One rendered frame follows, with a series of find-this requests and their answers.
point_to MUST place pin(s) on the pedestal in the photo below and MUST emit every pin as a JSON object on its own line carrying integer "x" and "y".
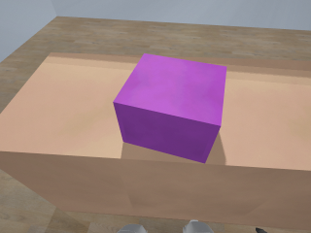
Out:
{"x": 60, "y": 137}

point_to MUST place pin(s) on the carton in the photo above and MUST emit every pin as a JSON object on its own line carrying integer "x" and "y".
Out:
{"x": 172, "y": 105}

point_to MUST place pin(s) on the robot left thigh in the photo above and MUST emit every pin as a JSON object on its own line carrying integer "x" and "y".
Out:
{"x": 133, "y": 228}

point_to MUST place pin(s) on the robot right thigh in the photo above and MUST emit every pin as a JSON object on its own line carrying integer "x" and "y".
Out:
{"x": 197, "y": 227}

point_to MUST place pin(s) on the robot thigh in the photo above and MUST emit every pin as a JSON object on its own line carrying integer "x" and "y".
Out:
{"x": 197, "y": 227}
{"x": 133, "y": 228}

